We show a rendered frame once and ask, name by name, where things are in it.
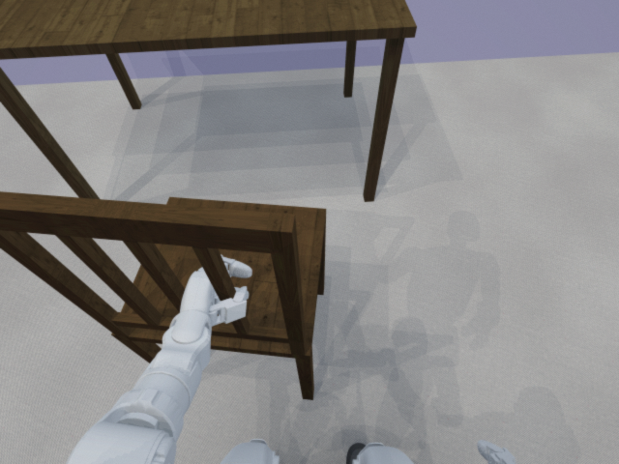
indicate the left robot forearm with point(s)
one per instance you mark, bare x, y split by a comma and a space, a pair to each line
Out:
165, 390

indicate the robot left hand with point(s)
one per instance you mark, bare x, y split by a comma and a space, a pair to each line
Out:
200, 295

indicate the table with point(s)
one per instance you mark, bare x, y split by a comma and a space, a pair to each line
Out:
51, 28

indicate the robot right foot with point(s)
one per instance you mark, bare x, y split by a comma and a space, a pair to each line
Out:
353, 451

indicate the left robot upper arm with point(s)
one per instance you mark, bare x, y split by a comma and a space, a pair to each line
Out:
116, 443

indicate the left robot thigh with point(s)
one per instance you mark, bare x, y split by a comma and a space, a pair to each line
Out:
251, 453

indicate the chair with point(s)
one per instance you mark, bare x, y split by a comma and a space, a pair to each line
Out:
283, 245

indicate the robot right hand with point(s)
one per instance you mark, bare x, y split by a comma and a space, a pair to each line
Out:
495, 455

